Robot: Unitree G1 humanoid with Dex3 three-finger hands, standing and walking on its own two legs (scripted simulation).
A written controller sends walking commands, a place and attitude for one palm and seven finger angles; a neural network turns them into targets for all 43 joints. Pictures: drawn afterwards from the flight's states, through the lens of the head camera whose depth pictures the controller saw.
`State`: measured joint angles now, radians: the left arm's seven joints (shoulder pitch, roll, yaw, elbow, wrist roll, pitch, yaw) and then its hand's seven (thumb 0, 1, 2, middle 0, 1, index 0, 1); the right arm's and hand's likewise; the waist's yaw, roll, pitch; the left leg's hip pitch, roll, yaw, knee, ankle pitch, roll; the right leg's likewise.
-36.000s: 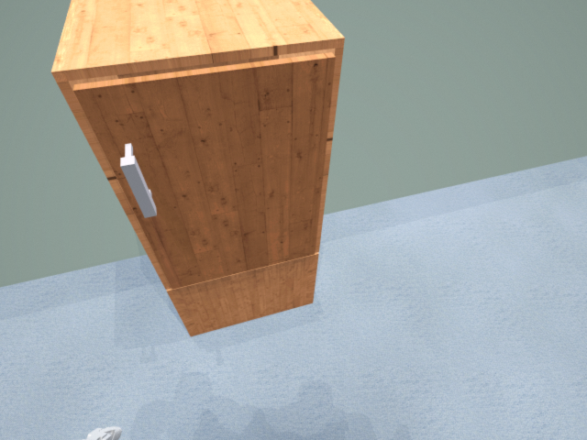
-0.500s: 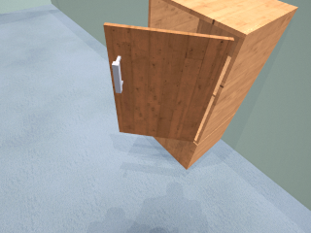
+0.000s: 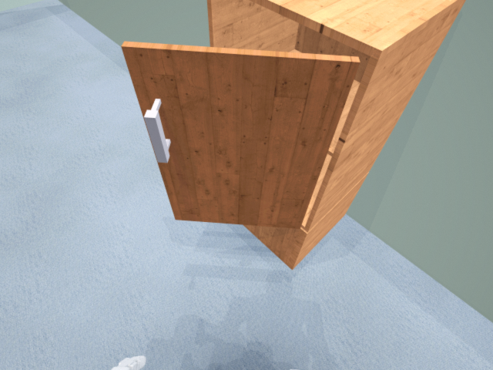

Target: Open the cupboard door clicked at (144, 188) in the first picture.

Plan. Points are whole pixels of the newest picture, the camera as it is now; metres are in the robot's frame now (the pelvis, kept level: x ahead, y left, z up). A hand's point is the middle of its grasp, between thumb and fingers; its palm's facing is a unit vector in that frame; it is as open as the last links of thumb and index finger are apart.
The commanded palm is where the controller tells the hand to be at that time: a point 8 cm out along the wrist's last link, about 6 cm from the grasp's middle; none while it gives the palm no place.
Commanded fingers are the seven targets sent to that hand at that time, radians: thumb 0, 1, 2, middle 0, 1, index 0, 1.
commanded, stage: come to a stop and stand still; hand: left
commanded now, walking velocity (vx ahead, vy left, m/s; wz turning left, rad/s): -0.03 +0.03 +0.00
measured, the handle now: (160, 131) +0.56 +0.20 +0.03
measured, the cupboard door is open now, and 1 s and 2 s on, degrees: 42 42 42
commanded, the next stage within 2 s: look again from close up in 0.46 s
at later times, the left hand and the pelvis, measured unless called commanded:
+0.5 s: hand out of the picture -0.01 +0.23 -0.16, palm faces +0.02 -0.97 -0.26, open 7.4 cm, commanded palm none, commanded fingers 0.00 0.90 0.90 -0.20 -0.30 -0.20 -0.30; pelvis -0.02 +0.03 +0.00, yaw -1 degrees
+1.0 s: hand out of the picture +0.02 +0.18 -0.16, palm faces +0.01 -0.98 -0.21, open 7.3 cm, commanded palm none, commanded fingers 0.00 0.90 0.90 -0.20 -0.30 -0.20 -0.30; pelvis +0.00 +0.00 +0.01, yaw +0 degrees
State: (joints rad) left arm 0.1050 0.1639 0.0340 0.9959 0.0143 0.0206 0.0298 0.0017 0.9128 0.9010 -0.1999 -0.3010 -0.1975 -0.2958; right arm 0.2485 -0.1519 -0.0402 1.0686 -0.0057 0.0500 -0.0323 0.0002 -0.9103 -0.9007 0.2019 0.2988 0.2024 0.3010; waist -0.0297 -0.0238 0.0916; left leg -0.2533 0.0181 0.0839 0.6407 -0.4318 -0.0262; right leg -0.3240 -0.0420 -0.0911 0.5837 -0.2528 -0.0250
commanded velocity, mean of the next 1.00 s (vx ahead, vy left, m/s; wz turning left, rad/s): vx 0.00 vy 0.00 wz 0.00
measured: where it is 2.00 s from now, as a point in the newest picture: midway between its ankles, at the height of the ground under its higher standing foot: outside the picture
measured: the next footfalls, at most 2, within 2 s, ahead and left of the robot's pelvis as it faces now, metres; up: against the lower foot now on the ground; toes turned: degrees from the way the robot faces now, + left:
none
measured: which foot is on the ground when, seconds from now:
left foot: down 0.00-1.00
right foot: down 0.00-1.00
